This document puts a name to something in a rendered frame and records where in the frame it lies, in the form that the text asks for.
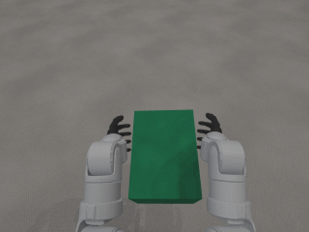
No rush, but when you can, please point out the right robot forearm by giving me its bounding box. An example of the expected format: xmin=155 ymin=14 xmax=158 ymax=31
xmin=200 ymin=131 xmax=256 ymax=232

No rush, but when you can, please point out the left robot hand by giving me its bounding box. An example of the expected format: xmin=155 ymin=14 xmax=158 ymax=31
xmin=107 ymin=115 xmax=131 ymax=152

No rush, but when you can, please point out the carton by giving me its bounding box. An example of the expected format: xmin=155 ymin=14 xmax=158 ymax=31
xmin=128 ymin=109 xmax=203 ymax=204

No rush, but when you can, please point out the left robot forearm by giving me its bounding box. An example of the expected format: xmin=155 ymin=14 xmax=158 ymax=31
xmin=75 ymin=133 xmax=127 ymax=232

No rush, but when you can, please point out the right robot hand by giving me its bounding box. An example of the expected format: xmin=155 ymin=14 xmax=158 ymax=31
xmin=197 ymin=113 xmax=222 ymax=150

